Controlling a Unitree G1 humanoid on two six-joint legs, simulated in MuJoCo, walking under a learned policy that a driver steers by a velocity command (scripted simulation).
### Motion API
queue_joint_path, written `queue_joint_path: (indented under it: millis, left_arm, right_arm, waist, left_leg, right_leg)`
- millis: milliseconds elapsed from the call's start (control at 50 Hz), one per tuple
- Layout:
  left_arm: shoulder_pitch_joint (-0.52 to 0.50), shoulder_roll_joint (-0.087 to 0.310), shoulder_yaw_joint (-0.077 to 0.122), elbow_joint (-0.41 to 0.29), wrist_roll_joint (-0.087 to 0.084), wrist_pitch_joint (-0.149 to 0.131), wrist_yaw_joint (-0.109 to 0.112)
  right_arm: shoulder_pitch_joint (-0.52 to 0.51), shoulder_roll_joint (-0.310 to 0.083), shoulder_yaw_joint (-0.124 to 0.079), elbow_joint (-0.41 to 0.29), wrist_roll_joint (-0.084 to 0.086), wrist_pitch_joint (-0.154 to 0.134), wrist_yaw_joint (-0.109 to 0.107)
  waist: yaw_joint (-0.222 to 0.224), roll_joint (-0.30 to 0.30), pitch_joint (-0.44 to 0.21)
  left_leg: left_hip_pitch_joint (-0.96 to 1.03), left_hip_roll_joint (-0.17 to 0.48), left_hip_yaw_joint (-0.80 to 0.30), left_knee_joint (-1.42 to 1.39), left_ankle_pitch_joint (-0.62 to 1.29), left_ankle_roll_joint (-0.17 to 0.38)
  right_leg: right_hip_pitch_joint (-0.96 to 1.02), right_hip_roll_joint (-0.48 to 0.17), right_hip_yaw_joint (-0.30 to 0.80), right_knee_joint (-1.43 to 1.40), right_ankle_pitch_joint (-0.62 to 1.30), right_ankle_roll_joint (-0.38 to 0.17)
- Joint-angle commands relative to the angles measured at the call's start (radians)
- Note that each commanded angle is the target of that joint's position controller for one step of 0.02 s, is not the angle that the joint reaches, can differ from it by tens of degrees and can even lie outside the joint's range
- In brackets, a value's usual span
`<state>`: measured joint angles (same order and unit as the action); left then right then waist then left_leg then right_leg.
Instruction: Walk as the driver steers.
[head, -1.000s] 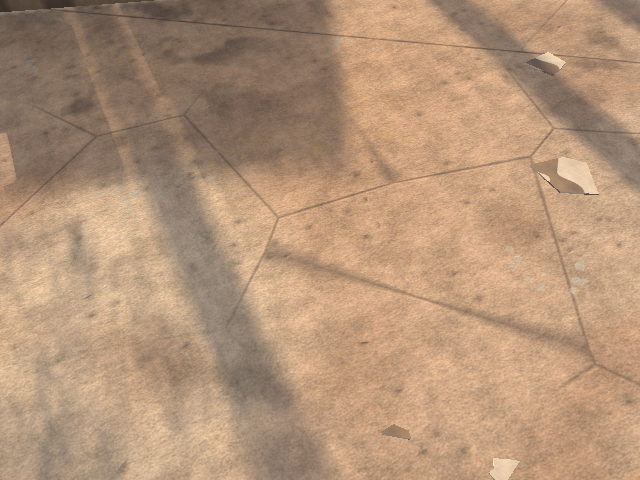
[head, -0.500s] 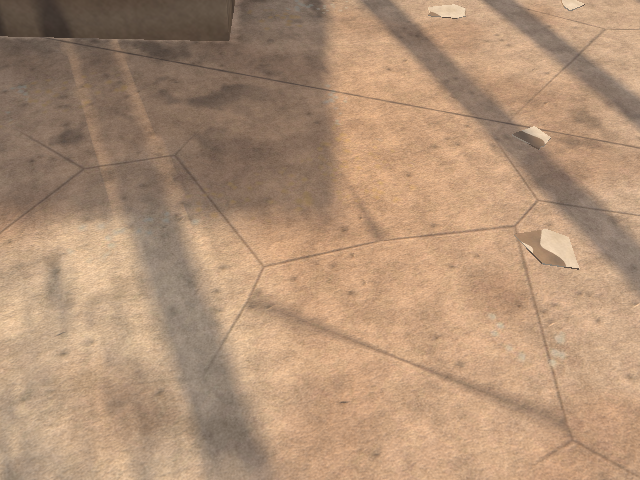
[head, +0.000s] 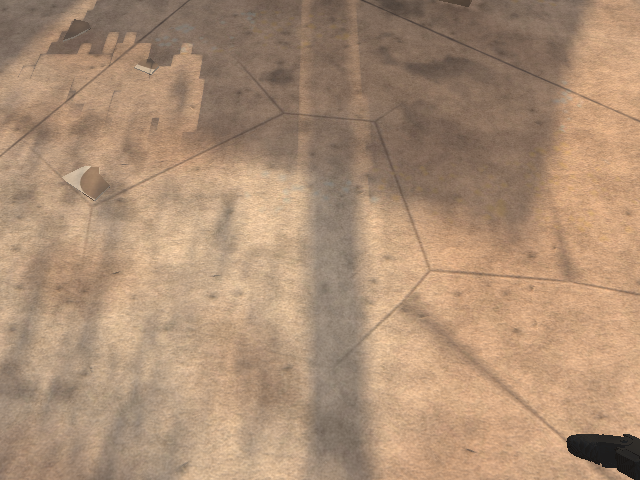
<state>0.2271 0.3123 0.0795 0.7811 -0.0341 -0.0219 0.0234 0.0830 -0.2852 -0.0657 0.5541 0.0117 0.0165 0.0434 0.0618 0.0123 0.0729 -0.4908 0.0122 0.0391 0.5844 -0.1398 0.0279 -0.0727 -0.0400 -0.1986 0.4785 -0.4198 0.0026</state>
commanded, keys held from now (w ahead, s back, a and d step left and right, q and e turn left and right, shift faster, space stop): q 0.06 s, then no key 0.12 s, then e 0.34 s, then w+e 0.20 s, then no key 0.28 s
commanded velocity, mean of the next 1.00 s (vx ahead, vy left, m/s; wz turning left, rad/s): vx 0.10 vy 0.00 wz -0.11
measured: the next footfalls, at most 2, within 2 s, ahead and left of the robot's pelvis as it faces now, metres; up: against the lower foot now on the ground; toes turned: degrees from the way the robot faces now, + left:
left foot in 0.02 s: +0.14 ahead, +0.10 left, +0.00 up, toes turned -1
right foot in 0.36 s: +0.13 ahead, -0.14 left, +0.00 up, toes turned +4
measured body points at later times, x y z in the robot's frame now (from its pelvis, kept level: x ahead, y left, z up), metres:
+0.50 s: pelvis +0.07 -0.01 +0.00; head +0.09 -0.03 +0.45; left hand +0.19 +0.26 -0.10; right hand +0.25 -0.26 -0.10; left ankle +0.10 +0.10 -0.73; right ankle +0.09 -0.14 -0.73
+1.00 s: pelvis +0.16 -0.08 +0.00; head +0.19 -0.11 +0.45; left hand +0.42 +0.11 -0.07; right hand +0.18 -0.38 -0.13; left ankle +0.11 +0.09 -0.68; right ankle +0.20 -0.19 -0.73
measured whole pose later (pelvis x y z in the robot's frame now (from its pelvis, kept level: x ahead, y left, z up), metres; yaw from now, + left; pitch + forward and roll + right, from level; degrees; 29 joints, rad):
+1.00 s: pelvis +0.16 -0.08 +0.00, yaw -11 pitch +2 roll +1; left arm 0.11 0.25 0.03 0.59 0.01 -0.01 -0.02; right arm 0.29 -0.30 -0.06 0.76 0.00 -0.02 -0.01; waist -0.05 0.02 0.02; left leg -0.35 0.07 0.02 0.96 -0.56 -0.08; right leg -0.41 0.01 -0.01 0.59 -0.22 -0.04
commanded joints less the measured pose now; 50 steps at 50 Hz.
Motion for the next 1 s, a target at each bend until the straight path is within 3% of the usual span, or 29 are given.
queue_joint_path:
  millis: [20,40,60,80,100,140,180,240,340,380,400,420,440,480,540,580,600,620,640,660,700,800,860,900,920,940,960,980,1000]
  left_arm:
    - [-0.017,0.113,0.020,-0.079,0.023,-0.019,-0.004]
    - [0.046,0.026,-0.014,-0.118,0.077,-0.024,-0.014]
    - [-0.002,0.115,0.002,-0.104,0.054,-0.025,-0.025]
    - [-0.040,0.147,0.007,-0.120,0.020,-0.019,-0.028]
    - [-0.051,0.141,0.007,-0.107,0.025,-0.008,-0.020]
    - [-0.044,0.126,0.006,-0.095,0.035,0.019,-0.006]
    - [-0.003,0.088,-0.005,-0.080,0.039,0.026,-0.004]
    - [0.002,0.037,-0.029,-0.068,0.039,0.031,-0.002]
    - [-0.027,0.055,-0.025,-0.083,0.041,0.030,-0.016]
    - [-0.065,0.123,-0.017,-0.128,0.058,0.025,-0.014]
    - [-0.101,0.186,0.000,-0.130,0.044,0.027,-0.010]
    - [-0.106,0.155,-0.001,-0.139,0.042,0.026,-0.012]
    - [-0.102,0.124,-0.009,-0.140,0.047,0.023,-0.013]
    - [-0.089,0.133,-0.001,-0.149,0.039,0.019,-0.011]
    - [-0.060,0.116,0.004,-0.168,0.026,0.023,-0.001]
    - [-0.047,0.088,0.000,-0.188,0.020,0.030,-0.001]
    - [-0.081,0.075,-0.002,-0.211,0.018,0.028,0.000]
    - [-0.122,0.051,-0.006,-0.241,0.011,0.021,-0.002]
    - [-0.174,0.070,-0.001,-0.275,0.011,0.013,-0.007]
    - [-0.157,0.088,0.009,-0.266,0.007,0.008,-0.013]
    - [-0.106,0.066,0.007,-0.245,0.005,0.006,-0.026]
    - [-0.154,-0.016,-0.026,-0.254,0.020,0.000,-0.055]
    - [-0.110,0.021,-0.012,-0.252,0.016,0.003,-0.062]
    - [-0.002,0.077,0.017,-0.220,0.023,0.009,-0.052]
    - [0.068,0.152,0.035,-0.228,0.035,0.013,-0.035]
    - [0.044,0.220,0.030,-0.257,0.068,0.014,-0.023]
    - [0.066,0.134,0.013,-0.233,0.058,0.009,-0.031]
    - [0.030,0.109,0.000,-0.220,0.049,0.000,-0.037]
    - [-0.013,0.090,-0.004,-0.212,0.043,-0.005,-0.040]
  right_arm:
    - [0.255,-0.231,-0.091,-0.027,-0.004,-0.004,-0.031]
    - [0.210,-0.322,-0.088,-0.068,-0.030,-0.012,-0.045]
    - [0.224,-0.246,-0.072,-0.072,-0.025,-0.019,-0.037]
    - [0.150,-0.208,-0.058,-0.070,-0.018,-0.025,-0.033]
    - [0.096,-0.163,-0.046,-0.064,0.001,-0.023,-0.035]
    - [0.021,-0.138,-0.030,-0.069,-0.004,-0.013,-0.043]
    - [0.007,-0.150,-0.033,-0.061,-0.025,-0.013,-0.049]
    - [0.011,-0.105,-0.016,-0.030,-0.032,-0.019,-0.056]
    - [0.017,-0.082,0.005,0.028,-0.042,-0.023,-0.045]
    - [0.075,-0.080,0.006,0.050,-0.045,-0.025,-0.054]
    - [0.125,-0.074,0.003,0.046,-0.050,-0.027,-0.058]
    - [0.080,-0.075,0.000,0.045,-0.048,-0.025,-0.068]
    - [0.046,-0.077,-0.006,0.035,-0.038,-0.022,-0.076]
    - [0.043,-0.066,-0.012,0.030,-0.034,-0.014,-0.083]
    - [0.077,-0.049,-0.019,0.027,-0.034,-0.022,-0.072]
    - [0.095,-0.060,-0.031,0.027,-0.028,-0.032,-0.063]
    - [0.160,-0.082,-0.040,0.041,-0.023,-0.039,-0.062]
    - [0.256,-0.135,-0.053,0.066,-0.018,-0.049,-0.060]
    - [0.277,-0.166,-0.059,0.075,-0.026,-0.066,-0.061]
    - [0.256,-0.142,-0.052,0.072,-0.024,-0.078,-0.070]
    - [0.190,-0.120,-0.044,0.063,-0.008,-0.087,-0.080]
    - [0.157,-0.147,-0.048,0.099,-0.016,-0.075,-0.073]
    - [0.172,-0.191,-0.056,0.126,0.013,-0.058,-0.061]
    - [0.194,-0.132,-0.033,0.142,0.011,-0.063,-0.055]
    - [0.214,-0.068,-0.008,0.127,-0.029,-0.072,-0.054]
    - [0.253,-0.009,0.021,0.099,-0.044,-0.075,-0.056]
    - [0.229,-0.102,-0.005,0.123,-0.013,-0.062,-0.057]
    - [0.199,-0.122,-0.011,0.121,0.006,-0.049,-0.057]
    - [0.190,-0.115,-0.012,0.134,0.000,-0.038,-0.065]
  waist:
    - [-0.157,0.075,-0.259]
    - [-0.066,0.286,-0.361]
    - [-0.146,0.157,-0.478]
    - [-0.118,0.119,-0.370]
    - [-0.090,0.044,-0.268]
    - [-0.043,0.053,-0.196]
    - [-0.029,0.088,-0.200]
    - [-0.049,0.105,-0.230]
    - [-0.047,0.114,-0.143]
    - [-0.077,0.013,-0.089]
    - [-0.136,-0.150,-0.069]
    - [-0.106,-0.208,-0.061]
    - [-0.094,-0.225,-0.048]
    - [-0.082,-0.234,-0.060]
    - [-0.078,-0.188,-0.140]
    - [-0.084,-0.053,-0.116]
    - [-0.116,0.039,-0.081]
    - [-0.148,0.163,-0.071]
    - [-0.157,0.192,-0.034]
    - [-0.132,0.102,-0.027]
    - [-0.097,0.079,-0.042]
    - [-0.110,0.094,-0.058]
    - [-0.077,0.111,-0.116]
    - [-0.026,0.060,-0.169]
    - [-0.011,-0.092,-0.248]
    - [-0.047,-0.314,-0.316]
    - [-0.003,-0.196,-0.357]
    - [-0.022,-0.179,-0.268]
    - [-0.040,-0.137,-0.228]
  left_leg:
    - [0.534,0.070,-0.162,-0.131,0.466,0.139]
    - [0.737,0.372,-0.632,-0.109,0.781,0.375]
    - [0.714,0.375,-0.653,-0.172,0.605,0.421]
    - [0.614,0.341,-0.557,-0.204,0.421,0.376]
    - [0.491,0.270,-0.450,-0.219,0.300,0.294]
    - [0.272,0.182,-0.336,-0.243,0.251,0.228]
    - [0.194,0.150,-0.279,-0.252,0.297,0.226]
    - [0.183,0.147,-0.231,-0.248,0.192,0.216]
    - [0.093,0.135,-0.226,-0.242,-0.255,0.146]
    - [0.101,0.071,-0.189,-0.138,-0.307,0.048]
    - [0.119,-0.018,-0.080,-0.090,-0.279,-0.005]
    - [0.201,-0.046,-0.023,-0.009,-0.194,-0.036]
    - [0.216,-0.049,-0.027,0.017,-0.156,-0.035]
    - [0.204,-0.049,-0.034,0.029,-0.136,-0.021]
    - [0.240,-0.038,-0.034,0.000,-0.170,0.002]
    - [0.283,0.014,-0.088,-0.086,-0.393,0.039]
    - [0.355,0.096,-0.205,-0.182,-0.529,0.088]
    - [0.446,0.268,-0.457,-0.336,-0.649,0.175]
    - [0.453,0.409,-0.639,-0.399,-0.624,0.260]
    - [0.450,0.415,-0.621,-0.390,-0.570,0.268]
    - [0.461,0.343,-0.441,-0.393,-0.448,0.205]
    - [0.288,0.193,-0.036,-0.345,0.094,0.139]
    - [0.308,0.229,-0.032,-0.240,0.169,0.122]
    - [0.234,0.180,0.027,-0.060,0.209,0.051]
    - [0.103,0.111,0.099,0.161,-0.037,-0.035]
    - [-0.099,0.024,0.040,0.424,-0.511,-0.109]
    - [-0.092,0.045,-0.078,0.535,-0.534,-0.122]
    - [-0.131,0.064,-0.080,0.575,-0.502,-0.118]
    - [-0.136,0.079,-0.086,0.553,-0.455,-0.111]
  right_leg:
    - [-0.248,-0.096,0.034,0.481,0.531,-0.016]
    - [-0.564,0.085,0.109,0.828,-0.317,0.053]
    - [-0.576,0.064,0.303,0.920,-0.270,0.059]
    - [-0.621,0.028,0.295,0.904,-0.180,0.052]
    - [-0.606,-0.016,0.283,0.816,-0.116,0.052]
    - [-0.475,-0.024,0.252,0.683,-0.035,0.065]
    - [-0.381,0.001,0.221,0.578,-0.001,0.081]
    - [-0.285,-0.022,0.222,0.396,0.061,0.083]
    - [-0.123,0.011,0.176,0.120,0.194,0.030]
    - [-0.156,-0.075,0.308,0.007,0.377,-0.024]
    - [-0.232,-0.119,0.397,-0.034,0.307,-0.087]
    - [-0.324,-0.141,0.468,-0.111,0.178,-0.123]
    - [-0.342,-0.149,0.508,-0.139,0.143,-0.129]
    - [-0.303,-0.145,0.535,-0.117,0.204,-0.129]
    - [-0.263,-0.107,0.524,-0.051,0.182,-0.125]
    - [-0.382,-0.024,0.455,0.022,-0.163,-0.096]
    - [-0.527,0.036,0.368,0.142,-0.235,-0.062]
    - [-0.667,0.088,0.260,0.364,-0.153,-0.033]
    - [-0.782,0.025,0.277,0.573,-0.147,-0.022]
    - [-0.816,-0.006,0.319,0.672,-0.104,-0.021]
    - [-0.818,-0.043,0.319,0.697,-0.002,-0.005]
    - [-0.459,-0.011,0.181,0.344,0.107,0.030]
    - [-0.295,0.039,0.145,0.130,0.220,0.004]
    - [-0.053,0.073,0.158,-0.012,0.363,-0.041]
    - [0.131,-0.089,0.352,-0.015,0.677,-0.079]
    - [0.215,-0.355,0.709,-0.066,0.846,-0.288]
    - [0.152,-0.350,0.726,-0.093,0.746,-0.346]
    - [0.099,-0.304,0.622,-0.096,0.702,-0.322]
    - [0.049,-0.251,0.558,-0.100,0.643,-0.280]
